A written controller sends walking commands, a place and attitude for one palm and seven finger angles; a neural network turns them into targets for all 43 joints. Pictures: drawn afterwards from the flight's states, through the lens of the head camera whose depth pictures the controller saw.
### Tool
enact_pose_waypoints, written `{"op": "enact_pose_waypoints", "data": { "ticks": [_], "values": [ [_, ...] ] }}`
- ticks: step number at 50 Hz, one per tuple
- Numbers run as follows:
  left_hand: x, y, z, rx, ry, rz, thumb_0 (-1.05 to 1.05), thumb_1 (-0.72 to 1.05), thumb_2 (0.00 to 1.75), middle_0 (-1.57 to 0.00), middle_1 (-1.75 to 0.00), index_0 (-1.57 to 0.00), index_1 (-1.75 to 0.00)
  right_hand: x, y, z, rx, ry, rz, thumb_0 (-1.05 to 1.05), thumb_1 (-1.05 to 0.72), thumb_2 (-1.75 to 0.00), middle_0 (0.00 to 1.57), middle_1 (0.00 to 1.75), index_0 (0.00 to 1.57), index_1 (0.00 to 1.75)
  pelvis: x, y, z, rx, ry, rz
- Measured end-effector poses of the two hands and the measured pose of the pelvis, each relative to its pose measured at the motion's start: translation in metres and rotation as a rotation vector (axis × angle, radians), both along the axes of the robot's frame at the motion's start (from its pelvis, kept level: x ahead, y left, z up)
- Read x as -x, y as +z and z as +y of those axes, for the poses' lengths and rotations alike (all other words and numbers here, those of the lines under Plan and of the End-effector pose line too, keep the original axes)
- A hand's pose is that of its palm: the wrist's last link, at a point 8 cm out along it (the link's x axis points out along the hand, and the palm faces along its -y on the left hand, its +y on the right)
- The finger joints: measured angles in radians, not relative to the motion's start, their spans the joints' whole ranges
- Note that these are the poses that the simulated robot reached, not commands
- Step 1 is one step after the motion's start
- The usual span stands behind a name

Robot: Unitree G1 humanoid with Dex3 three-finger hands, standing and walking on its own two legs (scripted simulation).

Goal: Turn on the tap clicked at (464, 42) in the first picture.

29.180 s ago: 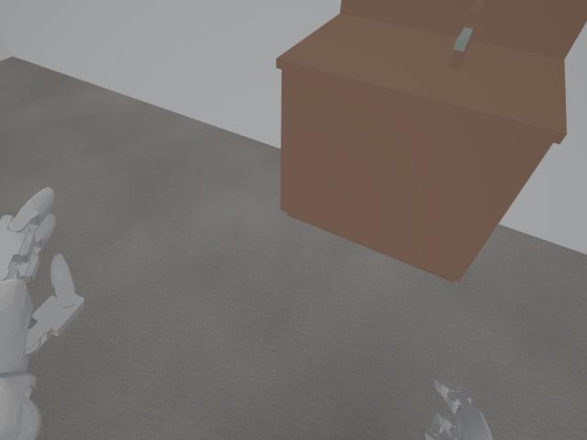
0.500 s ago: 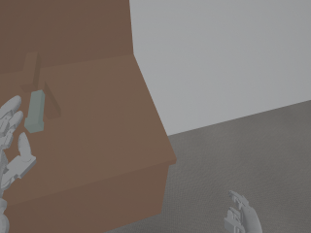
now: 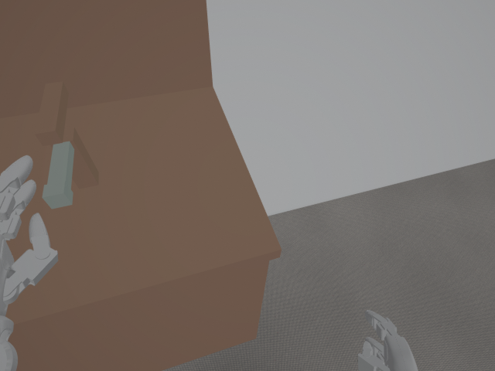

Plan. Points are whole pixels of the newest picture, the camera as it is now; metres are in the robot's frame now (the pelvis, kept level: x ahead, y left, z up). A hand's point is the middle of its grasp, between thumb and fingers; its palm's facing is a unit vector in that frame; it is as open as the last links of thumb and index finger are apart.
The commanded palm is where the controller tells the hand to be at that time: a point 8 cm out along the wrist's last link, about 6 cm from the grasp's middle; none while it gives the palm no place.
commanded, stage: shuffle to correct the standing spot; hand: left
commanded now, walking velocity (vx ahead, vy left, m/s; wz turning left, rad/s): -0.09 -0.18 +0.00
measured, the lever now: (58, 195) +0.33 +0.30 +0.12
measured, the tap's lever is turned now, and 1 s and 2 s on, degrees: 0 0 0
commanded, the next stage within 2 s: come to a stop and stand still in 0.22 s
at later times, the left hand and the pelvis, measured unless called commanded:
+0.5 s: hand (17, 226) +0.24 +0.28 +0.18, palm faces +0.42 -0.79 -0.44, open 7.4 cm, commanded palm +0.15 +0.28 +0.18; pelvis -0.01 +0.00 +0.00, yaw -1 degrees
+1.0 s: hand out of the picture +0.22 +0.32 +0.16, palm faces +0.38 -0.87 -0.32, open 7.4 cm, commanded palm +0.15 +0.35 +0.18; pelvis -0.01 +0.08 +0.00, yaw -1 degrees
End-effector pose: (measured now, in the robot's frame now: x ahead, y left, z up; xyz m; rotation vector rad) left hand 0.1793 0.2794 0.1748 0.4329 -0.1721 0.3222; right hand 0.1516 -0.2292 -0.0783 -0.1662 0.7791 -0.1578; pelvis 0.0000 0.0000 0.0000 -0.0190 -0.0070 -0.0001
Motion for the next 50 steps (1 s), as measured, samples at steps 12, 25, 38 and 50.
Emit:
{"op": "enact_pose_waypoints", "data": {
  "ticks": [12,25,38,50],
  "values": [
    [0.000,0.005,0.000,-0.018,-0.009,-0.013,0.01,0.89,0.90,-0.21,-0.30,-0.21,-0.30,-0.004,0.002,0.004,-0.002,0.008,-0.015,0.01,-0.90,-0.89,0.20,0.30,0.20,0.30,0.000,0.001,0.001,-0.002,0.000,0.003],
    [-0.019,0.020,0.037,-0.120,0.040,-0.110,0.01,0.89,0.90,-0.21,-0.30,-0.21,-0.30,0.003,0.004,-0.006,0.024,0.078,-0.053,0.01,-0.90,-0.89,0.21,0.30,0.20,0.30,0.013,-0.002,0.000,-0.014,-0.023,0.009],
    [0.018,-0.008,0.048,-0.003,-0.039,-0.093,0.01,0.88,0.90,-0.21,-0.30,-0.22,-0.30,0.028,0.018,0.027,0.102,0.018,-0.065,0.01,-0.90,-0.89,0.20,0.30,0.20,0.30,0.020,-0.001,0.041,0.004,-0.028,-0.018],
    [0.001,-0.004,0.082,0.011,-0.020,-0.157,0.01,0.89,0.90,-0.20,-0.30,-0.21,-0.30,0.004,0.020,0.100,0.020,0.115,-0.107,0.01,-0.90,-0.89,0.21,0.30,0.20,0.30,0.010,0.001,0.076,0.002,-0.014,-0.015]
  ]
}}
